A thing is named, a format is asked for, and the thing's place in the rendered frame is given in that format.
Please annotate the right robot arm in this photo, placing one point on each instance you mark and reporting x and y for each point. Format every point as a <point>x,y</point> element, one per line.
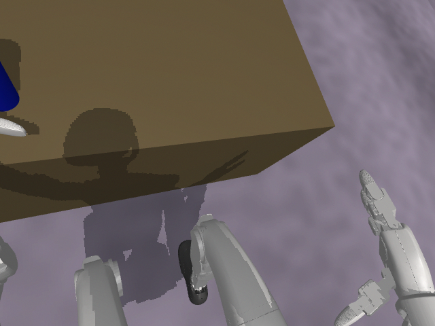
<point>417,309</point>

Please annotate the right robot hand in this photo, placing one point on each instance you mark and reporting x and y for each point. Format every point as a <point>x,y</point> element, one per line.
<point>406,270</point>

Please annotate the can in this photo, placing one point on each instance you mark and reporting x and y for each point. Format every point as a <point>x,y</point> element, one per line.
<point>9,97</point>

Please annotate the left robot arm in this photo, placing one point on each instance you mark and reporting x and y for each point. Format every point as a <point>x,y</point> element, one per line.
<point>8,263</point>

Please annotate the left robot hand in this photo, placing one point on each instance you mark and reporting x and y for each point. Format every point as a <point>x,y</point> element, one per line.
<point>10,128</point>

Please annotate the right robot foot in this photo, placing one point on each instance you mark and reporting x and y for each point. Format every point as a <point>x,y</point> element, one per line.
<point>196,297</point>

